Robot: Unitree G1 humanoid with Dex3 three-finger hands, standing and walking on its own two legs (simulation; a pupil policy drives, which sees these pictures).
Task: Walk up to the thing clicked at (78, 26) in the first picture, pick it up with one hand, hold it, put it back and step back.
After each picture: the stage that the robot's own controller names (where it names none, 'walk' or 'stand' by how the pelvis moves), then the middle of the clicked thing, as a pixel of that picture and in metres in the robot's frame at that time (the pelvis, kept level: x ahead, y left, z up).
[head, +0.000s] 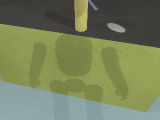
stand; (81, 8) +0.81 +0.03 +0.06
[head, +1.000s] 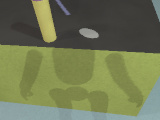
walk; (44, 17) +0.68 +0.23 +0.09
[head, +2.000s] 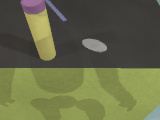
stand; (41, 32) +0.51 +0.19 +0.10
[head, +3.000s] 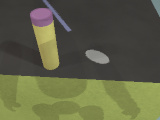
stand; (47, 42) +0.50 +0.16 +0.08
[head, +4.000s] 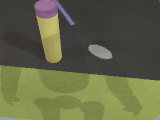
stand; (50, 35) +0.51 +0.15 +0.08
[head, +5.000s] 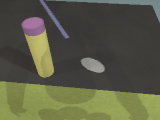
stand; (40, 50) +0.47 +0.19 +0.07
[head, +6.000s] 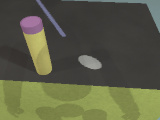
stand; (38, 49) +0.49 +0.19 +0.06
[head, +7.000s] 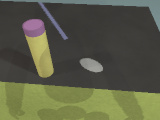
stand; (40, 51) +0.48 +0.19 +0.06
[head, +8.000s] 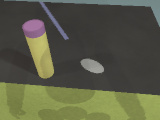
stand; (40, 52) +0.48 +0.19 +0.06
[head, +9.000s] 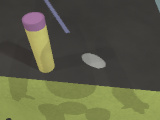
rise first; (41, 46) +0.48 +0.19 +0.06
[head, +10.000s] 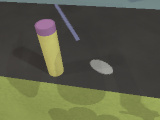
go down; (51, 50) +0.49 +0.18 +0.07
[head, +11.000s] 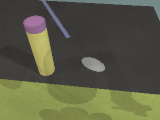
go down; (41, 49) +0.49 +0.17 +0.07
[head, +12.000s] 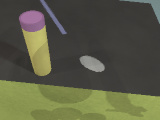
go down; (38, 47) +0.47 +0.17 +0.08
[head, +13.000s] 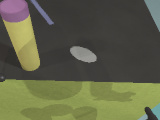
close in; (23, 40) +0.47 +0.17 +0.10
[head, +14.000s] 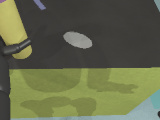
close; (10, 25) +0.49 +0.19 +0.13
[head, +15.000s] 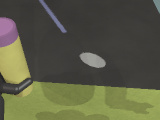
lift; (12, 64) +0.34 +0.21 +0.16
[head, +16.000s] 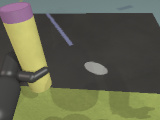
lift; (30, 52) +0.34 +0.16 +0.22
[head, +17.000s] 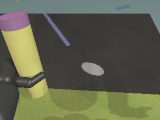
hold; (26, 59) +0.34 +0.18 +0.20
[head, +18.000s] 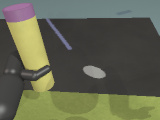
crouch; (32, 51) +0.34 +0.16 +0.23
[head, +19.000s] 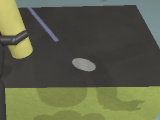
crouch; (8, 18) +0.46 +0.20 +0.26
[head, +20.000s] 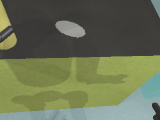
lower; out of the picture +0.52 +0.20 +0.14
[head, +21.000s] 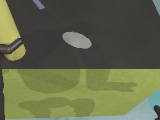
lower; (1, 24) +0.49 +0.21 +0.13
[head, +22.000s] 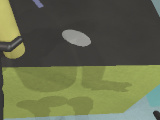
lower; (2, 22) +0.50 +0.20 +0.14
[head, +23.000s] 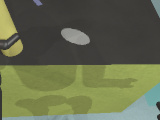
lower; out of the picture +0.50 +0.21 +0.14
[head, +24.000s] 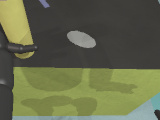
open; (15, 23) +0.49 +0.18 +0.13
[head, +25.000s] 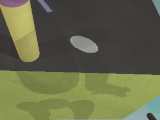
sink last; (22, 28) +0.48 +0.17 +0.12
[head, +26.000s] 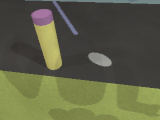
sink last; (49, 42) +0.51 +0.18 +0.11
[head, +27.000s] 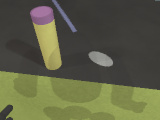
stand; (48, 42) +0.49 +0.17 +0.10
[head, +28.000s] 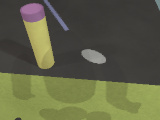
stand; (40, 40) +0.49 +0.18 +0.12
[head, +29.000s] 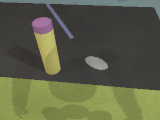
stand; (48, 49) +0.51 +0.17 +0.07
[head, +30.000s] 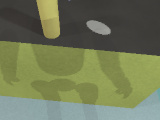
walk; (48, 8) +0.58 +0.14 +0.10
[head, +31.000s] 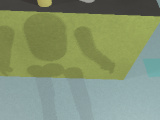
walk; out of the picture +0.79 +0.24 +0.09
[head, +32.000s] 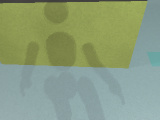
stand; out of the picture +1.12 +0.22 +0.08
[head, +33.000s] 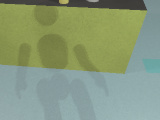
stand; out of the picture +1.13 +0.17 +0.07
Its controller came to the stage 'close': yes
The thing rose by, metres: 0.20
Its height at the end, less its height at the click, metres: +0.00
